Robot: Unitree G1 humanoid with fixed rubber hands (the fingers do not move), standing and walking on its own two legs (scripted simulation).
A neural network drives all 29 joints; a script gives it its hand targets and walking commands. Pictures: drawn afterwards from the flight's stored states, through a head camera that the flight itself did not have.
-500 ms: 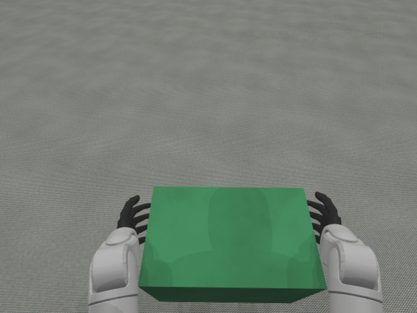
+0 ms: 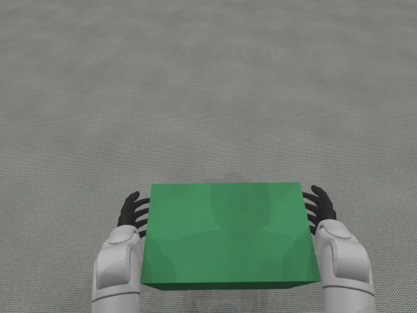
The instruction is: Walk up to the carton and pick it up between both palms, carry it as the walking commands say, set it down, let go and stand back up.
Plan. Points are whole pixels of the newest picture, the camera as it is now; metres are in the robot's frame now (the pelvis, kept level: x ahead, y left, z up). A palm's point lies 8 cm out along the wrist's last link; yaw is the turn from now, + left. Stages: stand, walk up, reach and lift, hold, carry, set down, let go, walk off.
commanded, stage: carry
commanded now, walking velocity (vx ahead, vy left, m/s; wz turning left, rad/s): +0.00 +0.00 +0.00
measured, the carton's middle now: (225, 240) +0.27 +0.00 -0.05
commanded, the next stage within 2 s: none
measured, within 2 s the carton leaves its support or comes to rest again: neither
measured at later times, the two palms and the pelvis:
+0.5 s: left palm (135, 217) +0.29 +0.18 +0.03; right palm (322, 213) +0.30 -0.19 +0.03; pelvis +0.03 +0.00 +0.00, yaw +0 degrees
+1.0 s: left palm (144, 196) +0.34 +0.17 +0.02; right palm (320, 192) +0.35 -0.20 +0.03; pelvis +0.08 -0.02 +0.00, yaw -1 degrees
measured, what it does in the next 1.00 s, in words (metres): shifts its weight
